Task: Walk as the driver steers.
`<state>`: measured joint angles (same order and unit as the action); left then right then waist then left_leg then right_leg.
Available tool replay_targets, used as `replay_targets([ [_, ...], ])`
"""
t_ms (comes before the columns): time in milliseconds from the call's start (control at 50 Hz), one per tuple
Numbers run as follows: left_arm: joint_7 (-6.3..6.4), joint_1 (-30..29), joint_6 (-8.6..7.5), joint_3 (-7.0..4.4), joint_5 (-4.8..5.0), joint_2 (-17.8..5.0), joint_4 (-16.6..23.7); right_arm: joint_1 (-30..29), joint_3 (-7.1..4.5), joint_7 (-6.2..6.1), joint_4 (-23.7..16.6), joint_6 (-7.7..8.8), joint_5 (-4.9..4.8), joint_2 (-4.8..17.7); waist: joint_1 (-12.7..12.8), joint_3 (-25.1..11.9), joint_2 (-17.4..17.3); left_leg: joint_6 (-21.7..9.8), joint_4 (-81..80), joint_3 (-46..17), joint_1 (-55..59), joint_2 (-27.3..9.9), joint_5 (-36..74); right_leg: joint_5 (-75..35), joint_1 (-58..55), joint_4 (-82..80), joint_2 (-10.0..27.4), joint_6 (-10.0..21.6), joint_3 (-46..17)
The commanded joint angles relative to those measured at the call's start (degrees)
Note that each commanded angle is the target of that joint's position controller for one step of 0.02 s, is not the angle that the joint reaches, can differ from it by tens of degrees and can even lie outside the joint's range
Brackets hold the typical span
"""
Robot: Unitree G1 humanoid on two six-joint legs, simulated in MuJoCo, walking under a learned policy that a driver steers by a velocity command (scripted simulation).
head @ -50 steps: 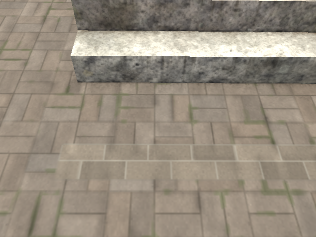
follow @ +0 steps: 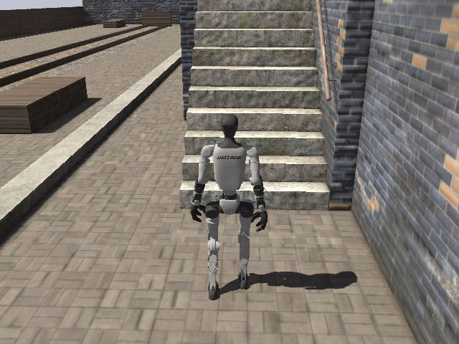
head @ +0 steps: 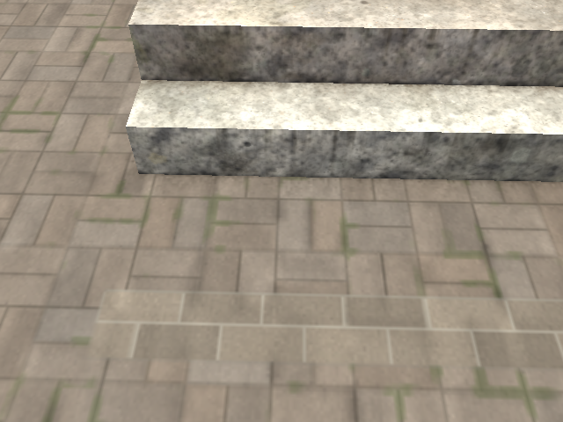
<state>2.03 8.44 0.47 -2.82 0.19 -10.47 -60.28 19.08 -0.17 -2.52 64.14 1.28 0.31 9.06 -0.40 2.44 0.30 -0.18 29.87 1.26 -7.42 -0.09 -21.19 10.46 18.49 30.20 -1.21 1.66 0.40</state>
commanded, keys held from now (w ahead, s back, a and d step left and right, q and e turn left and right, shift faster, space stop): no key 0.02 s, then w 0.98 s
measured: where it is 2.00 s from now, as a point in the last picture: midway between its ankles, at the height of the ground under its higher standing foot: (277, 376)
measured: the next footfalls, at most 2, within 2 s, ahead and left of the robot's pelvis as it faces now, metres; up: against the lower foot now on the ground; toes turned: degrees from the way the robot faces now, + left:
left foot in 0.82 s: +0.48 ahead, +0.12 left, +0.00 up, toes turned +4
right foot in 1.34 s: +0.70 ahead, -0.08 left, +0.00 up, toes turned -9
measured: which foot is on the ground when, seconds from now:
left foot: down 0.00-0.32, up 0.34-0.80, down 0.82-1.00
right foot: down 0.00-0.82, up 0.84-1.00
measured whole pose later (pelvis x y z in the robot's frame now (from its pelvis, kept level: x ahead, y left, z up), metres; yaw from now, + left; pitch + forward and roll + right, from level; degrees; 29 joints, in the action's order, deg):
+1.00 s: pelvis +0.39 +0.04 +0.01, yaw +1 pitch +1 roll +1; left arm 0.7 14.4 -5.9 -2.9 1.6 -14.5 -56.6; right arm 12.0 -3.3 2.7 55.7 6.3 0.2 13.1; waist -0.6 2.2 1.9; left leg -4.4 23.7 4.9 -16.8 3.1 -7.7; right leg 17.3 27.7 69.7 4.9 3.9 -2.0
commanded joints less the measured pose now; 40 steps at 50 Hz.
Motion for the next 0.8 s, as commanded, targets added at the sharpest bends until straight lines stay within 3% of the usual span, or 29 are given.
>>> replay_targets([
  [20,0.20,0.03,-0.45,-0.77,-0.01,-5.23,1.48,4.92,-0.80,-0.14,-0.47,0.37,-0.01,4.56,0.22,1.10,-0.51,-1.40,-7.99,-1.66,-11.08,-1.69,1.97,-2.18,-8.31,-4.72,3.05,2.33,-3.82],
  [40,0.21,1.14,-0.41,-0.64,-0.06,-4.78,0.70,6.39,-0.80,-0.14,0.16,0.32,-0.06,4.23,0.10,-0.01,-0.81,-1.82,-8.68,-1.55,-10.61,-1.50,-3.41,4.57,-8.52,-4.76,2.33,2.32,-3.13],
  [80,0.25,1.73,-0.56,-1.13,0.52,-5.89,0.24,6.59,-1.70,-0.41,-0.51,0.21,-0.70,6.59,-0.20,2.72,-2.76,-4.69,-9.88,-4.02,-11.95,-2.55,-16.90,21.27,-3.69,-1.81,-0.26,2.45,-0.68],
  [100,0.12,0.27,-1.11,-1.15,0.66,-5.90,0.79,7.59,-2.00,-0.50,-1.01,0.47,-1.00,7.33,-1.17,4.63,-3.40,-6.63,-12.11,-7.31,-11.92,-4.77,-22.53,24.42,0.26,0.25,-0.63,2.58,-0.35],
  [140,-0.77,-4.19,-3.23,-0.64,1.35,-3.69,2.80,9.28,-3.45,-0.44,-1.30,1.71,-1.73,11.35,-2.78,8.09,-9.98,-11.90,-20.30,-21.26,-7.03,-15.24,-26.14,13.23,9.34,11.02,-1.10,1.94,3.12],
  [160,-1.27,-5.19,-4.13,-0.61,1.28,-3.87,3.38,7.87,-3.96,-0.39,-1.77,2.31,-1.62,12.31,-2.60,9.83,-10.63,-13.88,-21.60,-25.47,-5.73,-19.47,-23.08,10.97,13.31,15.49,1.63,2.53,1.39],
  [180,-1.67,-5.33,-4.84,-0.67,1.43,-4.19,3.73,7.43,-3.90,-0.20,-2.20,2.92,-1.34,11.31,-2.33,10.21,-9.72,-14.25,-21.19,-25.96,-3.12,-20.49,-18.07,13.08,16.68,17.83,3.28,3.12,0.24],
  [220,-2.24,-5.40,-5.86,-0.69,2.09,-4.60,4.25,6.80,-3.77,0.57,-2.85,3.50,-1.72,9.88,-1.69,9.61,-7.71,-12.13,-19.02,-21.23,1.11,-18.29,-9.33,15.30,17.15,12.75,4.47,3.81,0.55],
  [240,-2.44,-4.57,-6.21,-0.75,2.21,-4.40,3.95,6.02,-3.82,0.88,-3.16,3.39,-2.00,10.08,-0.80,8.74,-7.24,-10.66,-17.68,-17.29,-0.20,-15.97,-6.19,13.26,11.83,7.31,3.52,3.76,2.50],
  [280,-2.62,4.13,-6.08,-1.71,1.98,-4.82,0.22,4.76,-3.92,1.37,-3.88,2.94,-1.96,10.97,2.91,4.74,-6.82,-8.49,-11.82,-10.70,-8.80,-10.88,1.76,5.10,-7.59,0.71,-1.62,2.68,7.23],
  [300,-2.54,11.12,-5.76,-2.68,1.97,-6.23,-1.88,3.68,-3.86,1.42,-4.37,3.07,-1.81,11.23,6.15,1.62,-5.92,-7.24,-5.31,-7.98,-12.37,-8.87,10.88,3.78,-16.37,0.07,-1.83,3.07,5.78],
  [320,-2.22,20.36,-5.76,-4.02,1.72,-10.46,-3.64,0.71,-3.11,1.60,-6.05,3.43,-1.56,8.60,9.98,-1.61,4.53,-3.68,14.38,-1.30,-19.84,-3.45,15.05,8.05,-25.16,-7.40,8.19,6.87,-9.76],
  [340,-2.60,26.69,-6.12,-4.48,1.23,-15.27,-4.07,1.72,-1.93,1.39,-8.20,4.61,-1.87,3.39,9.86,-6.52,19.14,-1.24,34.08,0.33,-33.68,3.56,-6.02,13.86,-33.73,-19.21,22.10,15.66,-38.10],
  [360,-2.81,22.24,-7.03,-2.59,0.33,-10.67,-3.71,-0.27,-2.64,1.60,-8.95,5.53,-2.98,6.03,7.11,-3.89,11.62,-2.86,44.76,-6.91,-38.44,0.37,-8.37,17.61,-29.49,-20.36,24.70,16.51,-42.46],
  [380,-2.94,16.25,-7.56,-1.51,0.35,-7.96,-1.72,-2.23,-2.94,2.13,-9.81,6.00,-3.66,7.36,4.93,0.24,7.29,-4.79,47.01,-7.53,-41.20,-2.76,-2.96,16.66,-25.36,-19.95,23.04,14.43,-35.03],
  [400,-3.31,12.04,-7.73,-0.71,0.27,-6.64,-0.36,-2.75,-3.23,2.24,-9.61,6.15,-3.29,7.82,3.21,1.40,3.70,-5.63,44.97,-6.58,-39.78,-5.35,2.85,12.55,-21.71,-20.68,20.01,12.21,-27.12],
  [420,-3.60,9.93,-7.65,-0.32,0.11,-6.54,0.43,-3.00,-3.78,2.08,-9.52,6.09,-2.52,8.10,1.94,2.10,2.24,-5.75,41.33,-5.91,-37.97,-6.93,6.73,7.39,-18.77,-21.39,17.79,10.66,-21.63],
  [440,-3.60,9.87,-7.39,0.21,-0.11,-5.45,0.43,-2.83,-4.34,2.14,-9.41,5.66,-2.13,8.74,1.09,1.97,2.49,-5.49,38.58,-5.22,-35.07,-7.88,8.80,2.45,-16.74,-22.02,15.40,9.26,-16.66],
  [480,-3.08,12.91,-6.92,0.51,-0.30,-5.77,-0.44,-3.22,-4.48,2.45,-9.41,4.63,-2.07,7.36,0.76,1.87,3.15,-4.16,35.03,-3.25,-33.82,-7.95,10.98,-5.32,-15.66,-22.76,13.51,8.96,-11.42],
  [540,-1.94,15.36,-6.59,0.35,-0.53,-8.22,-0.63,-10.48,-4.21,2.40,-12.38,3.88,-1.48,6.29,1.59,3.56,2.12,-1.81,26.35,-2.26,-37.62,-8.02,15.68,-10.21,-15.26,-24.25,13.86,10.00,-8.91],
  [600,-1.25,16.12,-6.26,0.19,-0.50,-9.08,0.10,-18.04,-3.56,2.89,-15.04,4.03,-1.48,5.73,3.09,4.58,2.95,-0.99,14.33,-1.04,-35.47,-6.63,22.33,-10.59,-13.83,-25.46,12.87,9.46,-5.93],
  [720,-0.97,20.09,-5.67,-0.56,0.66,-9.51,-0.99,-26.61,-2.89,4.81,-18.38,4.64,-2.07,6.61,4.22,6.64,3.31,-3.01,3.33,-0.30,-33.35,-4.71,23.51,-12.08,-20.81,-23.57,15.55,8.61,-3.27],
  [760,-0.97,19.11,-5.26,-1.07,0.66,-10.52,-0.72,-25.56,-3.29,5.37,-18.81,5.00,-2.11,7.98,2.41,4.88,4.24,-4.62,1.26,0.55,-29.09,-3.31,19.85,-20.65,-23.70,-19.70,16.45,7.63,-2.47],
  [780,-0.98,18.29,-5.04,-1.36,0.53,-11.41,-0.42,-22.73,-3.94,5.40,-18.36,5.11,-2.07,9.38,0.50,2.27,5.58,-5.53,1.27,1.78,-23.72,-1.54,17.92,-30.86,-24.53,-15.75,16.45,7.04,-1.98],
  [800,-1.02,17.30,-4.65,-1.49,0.24,-11.84,-0.16,-16.20,-5.07,5.21,-16.69,5.12,-2.07,11.44,-3.20,-2.16,6.56,-6.82,1.53,3.36,-14.84,0.72,16.57,-41.31,-24.10,-7.66,15.27,6.12,-0.61],
])
Velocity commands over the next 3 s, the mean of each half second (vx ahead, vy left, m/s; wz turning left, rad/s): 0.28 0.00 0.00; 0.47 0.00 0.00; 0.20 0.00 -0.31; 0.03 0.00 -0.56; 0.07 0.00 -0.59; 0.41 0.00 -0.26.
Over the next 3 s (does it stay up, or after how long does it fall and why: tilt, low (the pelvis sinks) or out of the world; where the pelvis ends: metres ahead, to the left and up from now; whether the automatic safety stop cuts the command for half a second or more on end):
stays up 0.76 -0.12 0.01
